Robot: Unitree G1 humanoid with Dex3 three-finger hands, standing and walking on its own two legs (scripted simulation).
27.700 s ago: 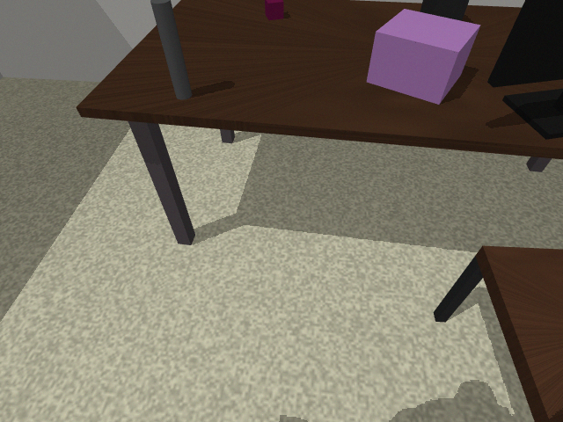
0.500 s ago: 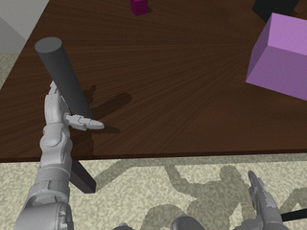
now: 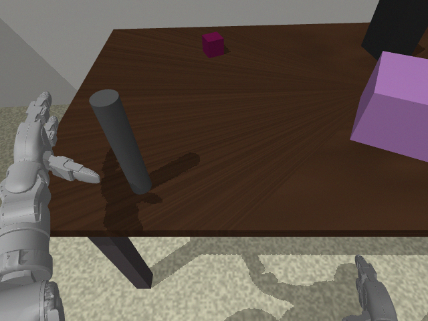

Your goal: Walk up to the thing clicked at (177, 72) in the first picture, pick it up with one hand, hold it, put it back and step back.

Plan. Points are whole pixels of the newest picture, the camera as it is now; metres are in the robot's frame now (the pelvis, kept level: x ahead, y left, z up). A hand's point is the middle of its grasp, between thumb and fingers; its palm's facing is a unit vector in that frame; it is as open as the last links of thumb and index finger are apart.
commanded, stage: sink last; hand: left
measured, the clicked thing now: (126, 150) +0.42 +0.17 +0.10
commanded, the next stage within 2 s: home in 1.08 s
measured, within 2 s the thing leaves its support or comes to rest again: neither
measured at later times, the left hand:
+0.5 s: hand (25, 227) +0.25 +0.27 +0.14, palm faces +0.38 -0.85 -0.36, open 17.5 cm
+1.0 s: hand out of the picture +0.17 +0.26 +0.17, palm faces +0.40 -0.79 -0.47, open 17.4 cm
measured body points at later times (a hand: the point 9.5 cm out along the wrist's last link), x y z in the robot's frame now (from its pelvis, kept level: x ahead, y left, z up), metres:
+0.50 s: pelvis +0.01 +0.00 +0.01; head +0.00 -0.02 +0.46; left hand +0.22 +0.31 +0.17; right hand +0.17 -0.26 -0.06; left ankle -0.01 +0.11 -0.71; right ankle +0.02 -0.13 -0.71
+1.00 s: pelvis -0.01 -0.02 +0.02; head -0.02 -0.04 +0.47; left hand +0.14 +0.29 +0.19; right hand +0.16 -0.27 -0.06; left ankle -0.01 +0.11 -0.71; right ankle +0.02 -0.14 -0.71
